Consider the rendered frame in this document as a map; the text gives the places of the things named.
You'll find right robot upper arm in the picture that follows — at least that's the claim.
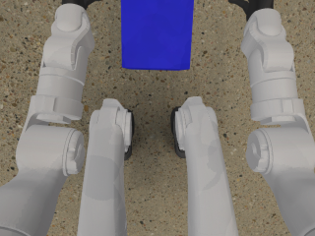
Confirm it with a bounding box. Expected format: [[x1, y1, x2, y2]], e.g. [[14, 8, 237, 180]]
[[245, 127, 315, 236]]

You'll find left robot upper arm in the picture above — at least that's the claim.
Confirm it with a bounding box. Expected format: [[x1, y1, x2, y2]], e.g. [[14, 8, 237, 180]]
[[0, 124, 86, 236]]

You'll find right robot hand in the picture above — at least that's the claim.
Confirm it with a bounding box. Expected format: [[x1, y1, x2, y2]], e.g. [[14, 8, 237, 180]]
[[227, 0, 274, 22]]

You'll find robot left shin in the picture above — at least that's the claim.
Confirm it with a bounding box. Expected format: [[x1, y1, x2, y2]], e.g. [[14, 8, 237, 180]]
[[89, 98, 129, 152]]

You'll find carton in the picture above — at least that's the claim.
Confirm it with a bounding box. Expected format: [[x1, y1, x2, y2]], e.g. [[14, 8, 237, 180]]
[[121, 0, 194, 71]]

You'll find robot left forearm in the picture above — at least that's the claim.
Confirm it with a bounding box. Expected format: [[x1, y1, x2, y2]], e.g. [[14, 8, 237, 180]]
[[16, 3, 95, 169]]

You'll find robot right forearm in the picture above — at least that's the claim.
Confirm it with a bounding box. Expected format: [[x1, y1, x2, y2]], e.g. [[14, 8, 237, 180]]
[[240, 8, 315, 167]]

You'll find right robot foot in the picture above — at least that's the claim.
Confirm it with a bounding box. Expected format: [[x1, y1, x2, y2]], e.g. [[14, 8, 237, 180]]
[[170, 106, 186, 158]]

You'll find left robot hand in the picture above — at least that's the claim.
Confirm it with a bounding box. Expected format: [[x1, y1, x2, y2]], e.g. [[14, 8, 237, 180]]
[[62, 0, 101, 10]]

